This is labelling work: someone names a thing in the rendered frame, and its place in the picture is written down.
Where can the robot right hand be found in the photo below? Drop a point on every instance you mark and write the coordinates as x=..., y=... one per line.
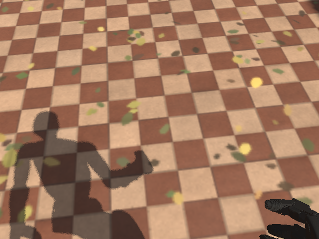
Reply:
x=298, y=211

